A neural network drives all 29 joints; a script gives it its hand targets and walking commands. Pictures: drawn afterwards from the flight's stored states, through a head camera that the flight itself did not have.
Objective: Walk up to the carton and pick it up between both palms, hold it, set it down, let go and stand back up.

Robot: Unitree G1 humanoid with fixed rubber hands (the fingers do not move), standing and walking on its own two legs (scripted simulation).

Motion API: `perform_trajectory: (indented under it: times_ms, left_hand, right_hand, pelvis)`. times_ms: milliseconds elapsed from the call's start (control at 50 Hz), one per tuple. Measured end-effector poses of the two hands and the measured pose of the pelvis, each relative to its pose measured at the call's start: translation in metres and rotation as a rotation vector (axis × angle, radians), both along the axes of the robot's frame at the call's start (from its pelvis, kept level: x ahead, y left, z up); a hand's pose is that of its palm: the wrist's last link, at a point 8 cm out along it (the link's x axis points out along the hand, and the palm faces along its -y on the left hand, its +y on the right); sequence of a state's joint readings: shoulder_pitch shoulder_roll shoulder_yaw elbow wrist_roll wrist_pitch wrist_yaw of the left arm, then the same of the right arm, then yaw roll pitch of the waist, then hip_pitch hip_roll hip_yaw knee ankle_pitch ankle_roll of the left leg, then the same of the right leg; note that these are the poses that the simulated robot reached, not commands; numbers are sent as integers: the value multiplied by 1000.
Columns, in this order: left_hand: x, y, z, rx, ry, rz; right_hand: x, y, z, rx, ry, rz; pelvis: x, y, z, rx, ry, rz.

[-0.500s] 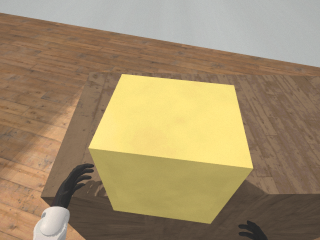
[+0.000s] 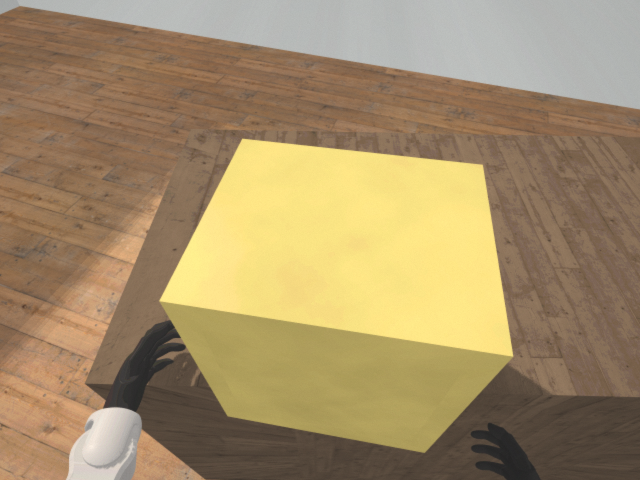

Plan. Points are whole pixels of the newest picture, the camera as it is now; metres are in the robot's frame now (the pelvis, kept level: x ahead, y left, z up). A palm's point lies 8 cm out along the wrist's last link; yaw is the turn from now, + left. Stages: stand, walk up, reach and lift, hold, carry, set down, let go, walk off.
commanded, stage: stand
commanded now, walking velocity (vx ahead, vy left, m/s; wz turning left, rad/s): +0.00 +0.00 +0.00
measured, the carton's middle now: (339, 306) +0.29 -0.01 +0.10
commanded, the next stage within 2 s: none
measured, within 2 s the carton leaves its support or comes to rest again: neither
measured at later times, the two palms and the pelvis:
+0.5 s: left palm (137, 390) +0.22 +0.22 +0.02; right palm (530, 476) +0.16 -0.26 -0.10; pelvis +0.01 -0.02 -0.01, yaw +3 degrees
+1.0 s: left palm (134, 395) +0.22 +0.23 +0.01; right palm (517, 469) +0.17 -0.25 -0.11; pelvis +0.02 -0.01 -0.02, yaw +6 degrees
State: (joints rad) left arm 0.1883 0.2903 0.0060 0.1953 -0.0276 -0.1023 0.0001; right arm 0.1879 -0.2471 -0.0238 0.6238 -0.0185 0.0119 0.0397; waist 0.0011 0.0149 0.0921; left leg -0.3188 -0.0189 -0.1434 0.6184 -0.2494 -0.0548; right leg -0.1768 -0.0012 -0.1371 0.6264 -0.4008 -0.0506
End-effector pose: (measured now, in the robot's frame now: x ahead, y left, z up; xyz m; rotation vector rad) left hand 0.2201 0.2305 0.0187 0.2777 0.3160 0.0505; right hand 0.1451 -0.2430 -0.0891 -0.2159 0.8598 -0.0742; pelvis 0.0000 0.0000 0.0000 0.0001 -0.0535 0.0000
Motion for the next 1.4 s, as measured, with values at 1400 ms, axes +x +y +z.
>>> perform_trajectory:
  times_ms: [1400]
  left_hand:
    - [-3, 1, -5, -51, -60, 38]
  right_hand:
    - [28, 2, -18, -41, 89, 45]
  pelvis:
    - [20, 3, -13, 7, -15, 123]
